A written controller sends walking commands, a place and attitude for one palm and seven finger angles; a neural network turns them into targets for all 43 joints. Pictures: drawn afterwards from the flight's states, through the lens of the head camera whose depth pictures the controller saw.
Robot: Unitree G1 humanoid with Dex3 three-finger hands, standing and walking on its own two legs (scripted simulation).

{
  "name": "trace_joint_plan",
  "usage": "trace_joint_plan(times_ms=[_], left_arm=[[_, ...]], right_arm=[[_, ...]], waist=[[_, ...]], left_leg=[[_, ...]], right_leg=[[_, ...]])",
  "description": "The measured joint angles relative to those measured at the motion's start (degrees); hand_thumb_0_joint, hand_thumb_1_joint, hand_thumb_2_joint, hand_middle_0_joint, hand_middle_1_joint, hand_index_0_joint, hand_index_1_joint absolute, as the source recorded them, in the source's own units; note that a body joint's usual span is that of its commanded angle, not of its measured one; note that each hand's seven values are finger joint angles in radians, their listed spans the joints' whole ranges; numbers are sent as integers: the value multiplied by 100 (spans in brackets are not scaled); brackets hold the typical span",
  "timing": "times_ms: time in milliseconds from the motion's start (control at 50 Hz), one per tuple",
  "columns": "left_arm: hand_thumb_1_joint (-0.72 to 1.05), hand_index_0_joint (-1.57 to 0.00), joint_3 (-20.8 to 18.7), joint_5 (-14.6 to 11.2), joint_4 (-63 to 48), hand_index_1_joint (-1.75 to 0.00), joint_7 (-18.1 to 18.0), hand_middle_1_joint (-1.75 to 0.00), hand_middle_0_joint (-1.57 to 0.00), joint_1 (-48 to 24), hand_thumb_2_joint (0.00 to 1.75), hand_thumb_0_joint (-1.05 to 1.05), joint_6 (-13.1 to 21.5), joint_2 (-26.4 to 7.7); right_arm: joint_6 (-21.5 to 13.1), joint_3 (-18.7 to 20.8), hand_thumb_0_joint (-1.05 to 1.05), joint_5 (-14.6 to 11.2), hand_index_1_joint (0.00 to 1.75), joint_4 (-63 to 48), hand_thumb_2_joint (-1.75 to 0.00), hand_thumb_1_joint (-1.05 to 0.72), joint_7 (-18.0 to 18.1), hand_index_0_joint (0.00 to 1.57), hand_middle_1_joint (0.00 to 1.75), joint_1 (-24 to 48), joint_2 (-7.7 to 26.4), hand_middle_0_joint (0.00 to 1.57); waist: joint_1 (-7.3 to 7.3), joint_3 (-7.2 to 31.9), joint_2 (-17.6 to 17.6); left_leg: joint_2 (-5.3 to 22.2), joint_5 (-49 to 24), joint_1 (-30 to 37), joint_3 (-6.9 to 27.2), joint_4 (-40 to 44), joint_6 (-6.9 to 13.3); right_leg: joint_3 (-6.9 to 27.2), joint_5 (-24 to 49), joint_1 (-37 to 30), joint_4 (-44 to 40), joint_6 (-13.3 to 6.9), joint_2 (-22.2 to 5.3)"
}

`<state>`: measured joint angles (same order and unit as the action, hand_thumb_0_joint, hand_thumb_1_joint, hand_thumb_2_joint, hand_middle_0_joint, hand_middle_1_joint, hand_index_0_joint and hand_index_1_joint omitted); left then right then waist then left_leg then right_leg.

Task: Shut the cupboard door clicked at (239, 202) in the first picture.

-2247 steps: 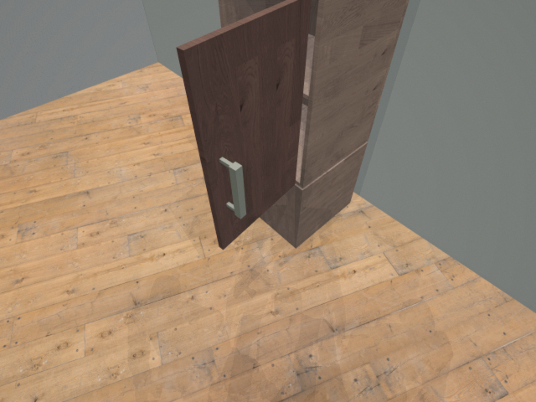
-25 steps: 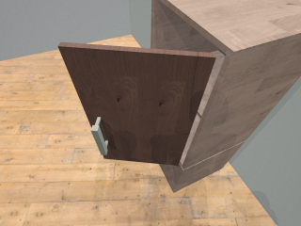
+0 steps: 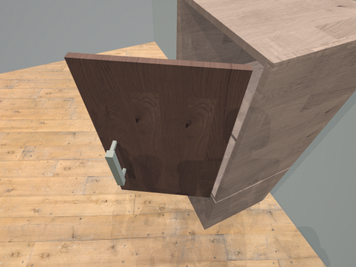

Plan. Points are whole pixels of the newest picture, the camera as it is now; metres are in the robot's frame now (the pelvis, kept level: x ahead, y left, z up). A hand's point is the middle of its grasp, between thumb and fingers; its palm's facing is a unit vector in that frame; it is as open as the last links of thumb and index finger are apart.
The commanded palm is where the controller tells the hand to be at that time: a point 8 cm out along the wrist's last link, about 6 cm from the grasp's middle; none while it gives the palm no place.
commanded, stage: shuffle to correct the standing spot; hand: left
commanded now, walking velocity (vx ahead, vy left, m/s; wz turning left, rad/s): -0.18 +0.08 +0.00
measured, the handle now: (117, 164) +0.40 +0.21 -0.10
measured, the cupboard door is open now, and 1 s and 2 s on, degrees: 60 60 60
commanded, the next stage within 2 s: come to a stop and stand still in 0.16 s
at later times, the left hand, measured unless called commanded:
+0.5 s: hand out of the picture -0.01 +0.18 -0.18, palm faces +0.02 -0.98 -0.21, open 7.3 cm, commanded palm none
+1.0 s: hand out of the picture -0.03 +0.18 -0.18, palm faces +0.02 -0.98 -0.19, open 7.4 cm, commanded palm none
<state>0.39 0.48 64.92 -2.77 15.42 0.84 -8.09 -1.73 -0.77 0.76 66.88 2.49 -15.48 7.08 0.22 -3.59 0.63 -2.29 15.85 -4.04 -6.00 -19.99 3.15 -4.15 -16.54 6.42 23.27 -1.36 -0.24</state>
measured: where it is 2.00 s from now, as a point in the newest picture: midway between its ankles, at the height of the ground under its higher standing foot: outside the picture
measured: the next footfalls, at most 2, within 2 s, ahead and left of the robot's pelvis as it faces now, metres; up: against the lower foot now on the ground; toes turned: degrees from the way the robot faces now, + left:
none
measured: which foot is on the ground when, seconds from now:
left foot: down 0.00-1.00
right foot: down 0.00-1.00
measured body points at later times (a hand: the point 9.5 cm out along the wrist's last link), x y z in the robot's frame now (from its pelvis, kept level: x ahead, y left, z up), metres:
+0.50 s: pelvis -0.04 +0.01 +0.00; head -0.02 +0.01 +0.45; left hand -0.01 +0.23 -0.16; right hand -0.02 -0.22 -0.16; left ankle -0.05 +0.08 -0.74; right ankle -0.04 -0.10 -0.74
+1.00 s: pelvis -0.01 +0.02 -0.01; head -0.01 +0.00 +0.44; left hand -0.03 +0.23 -0.16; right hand -0.02 -0.19 -0.18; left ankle -0.05 +0.08 -0.74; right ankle -0.04 -0.10 -0.74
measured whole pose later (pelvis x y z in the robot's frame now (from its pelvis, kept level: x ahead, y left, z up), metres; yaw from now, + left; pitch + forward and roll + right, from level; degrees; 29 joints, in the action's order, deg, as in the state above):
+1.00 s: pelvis -0.01 +0.02 -0.01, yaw +0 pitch -1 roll +0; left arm 1.7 0.3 64.7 -2.7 18.6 1.4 -6.1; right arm -1.6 -1.7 0.8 63.6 1.8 -18.2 8.4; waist -0.4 -1.1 -2.7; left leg -2.9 19.2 -7.9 -6.4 -27.7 4.8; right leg -3.9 -18.8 9.6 29.4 0.0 -1.4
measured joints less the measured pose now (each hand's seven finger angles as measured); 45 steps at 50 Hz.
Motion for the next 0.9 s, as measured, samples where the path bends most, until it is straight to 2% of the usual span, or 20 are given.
trace_joint_plan(times_ms=[160, 340, 580, 680, 780, 900], left_arm=[[93, -20, -60, 9, -134, -29, -27, -30, -20, -44, 90, 1, -55, -1], [92, -20, -184, 48, -452, -29, -27, -30, -20, -249, 90, 0, -166, -86], [93, -20, -95, 78, -321, -29, 71, -30, -20, -188, 90, 0, -99, -157], [93, -20, -50, 72, -192, -29, 93, -30, -20, 33, 90, 0, -75, -67], [92, -20, 103, 42, -78, -29, 27, -30, -20, 243, 90, 0, 75, 86], [91, -20, 143, -9, 31, -29, 27, -30, -20, 391, 90, 0, 82, 194]], right_arm=[[88, 87, 1, -6, 30, -141, -90, -92, 13, 20, 30, 78, 35, 20], [282, 276, 0, 4, 30, -519, -90, -92, -31, 20, 30, 360, 169, 20], [147, 131, 0, 53, 30, -306, -90, -92, -135, 20, 30, 119, 147, 20], [125, 70, 0, 34, 30, -213, -90, -92, -134, 20, 30, -84, 54, 20], [91, -18, 0, 21, 30, -410, -90, -92, -177, 20, 30, -198, 89, 20], [29, -76, 1, 13, 30, -400, -90, -92, -93, 20, 30, -300, 128, 20]], waist=[[38, -98, 13], [19, -291, -35], [43, 126, 72], [38, 148, 47], [-55, 88, -166], [-67, 213, -361]], left_leg=[[-15, -23, -133, -33, -82, -9], [5, 139, -656, -73, -798, 9], [-42, -192, -403, -48, -267, 82], [-57, -181, -331, -38, -175, 90], [38, 143, -707, 25, -771, 98], [-11, 341, -563, 12, -900, 144]], right_leg=[[27, -23, 187, 180, -13, -27], [40, -120, 662, 787, -42, -67], [22, 210, 409, 274, 25, -75], [19, 183, 344, 203, 40, -81], [-58, 49, 523, 412, 49, -22], [-34, -169, 406, 592, 103, -77]])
